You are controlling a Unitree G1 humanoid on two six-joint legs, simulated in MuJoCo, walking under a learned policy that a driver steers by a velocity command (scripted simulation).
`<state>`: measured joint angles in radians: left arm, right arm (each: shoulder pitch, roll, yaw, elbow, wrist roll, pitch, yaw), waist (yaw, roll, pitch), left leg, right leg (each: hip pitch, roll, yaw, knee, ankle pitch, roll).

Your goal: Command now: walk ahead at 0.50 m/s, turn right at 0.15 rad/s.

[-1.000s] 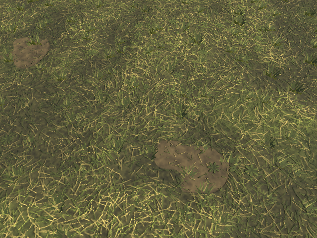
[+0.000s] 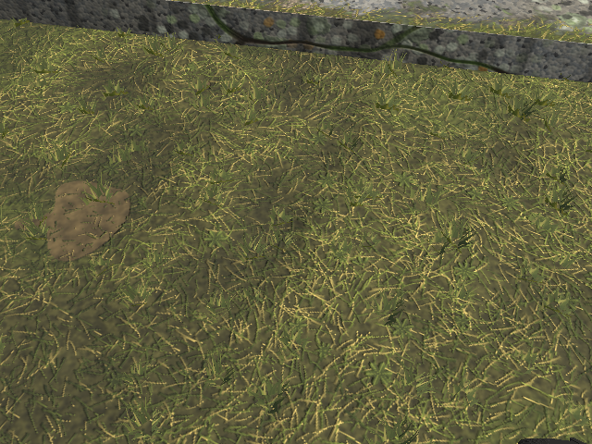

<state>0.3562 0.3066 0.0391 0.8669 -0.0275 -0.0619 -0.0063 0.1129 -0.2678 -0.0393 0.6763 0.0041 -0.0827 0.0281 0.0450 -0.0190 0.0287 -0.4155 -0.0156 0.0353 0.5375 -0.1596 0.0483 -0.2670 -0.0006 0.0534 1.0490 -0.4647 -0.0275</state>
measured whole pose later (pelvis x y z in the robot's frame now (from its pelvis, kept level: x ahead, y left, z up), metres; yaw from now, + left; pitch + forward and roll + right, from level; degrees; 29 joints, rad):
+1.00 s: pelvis +0.39 -0.04 +0.00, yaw -33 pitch +2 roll +0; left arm 0.17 0.33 0.08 0.63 -0.01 0.05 0.03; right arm 0.15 -0.28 -0.05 0.72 -0.03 -0.03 -0.02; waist 0.01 -0.04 0.02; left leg -0.35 -0.01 -0.05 0.52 -0.22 0.00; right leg -0.45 0.14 0.18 0.90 -0.50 0.00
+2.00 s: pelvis +0.47 -0.09 +0.01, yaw -39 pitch +0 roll -1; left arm 0.32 0.29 0.07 0.84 -0.03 -0.03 0.01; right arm 0.26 -0.28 -0.05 0.94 0.01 -0.10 0.02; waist 0.00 -0.04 0.00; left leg -0.23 0.00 0.05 0.53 -0.30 0.05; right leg -0.29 0.02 0.06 0.92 -0.45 -0.03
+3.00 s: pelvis +0.93 -0.40 +0.00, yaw -38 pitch +2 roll -1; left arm 0.34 0.29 0.05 0.97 -0.01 -0.06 0.00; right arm 0.06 -0.26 -0.04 0.79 0.00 -0.10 0.03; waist 0.04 -0.01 0.04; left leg -0.47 0.01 0.04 0.57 -0.13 0.05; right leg -0.17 0.01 0.04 0.89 -0.49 -0.01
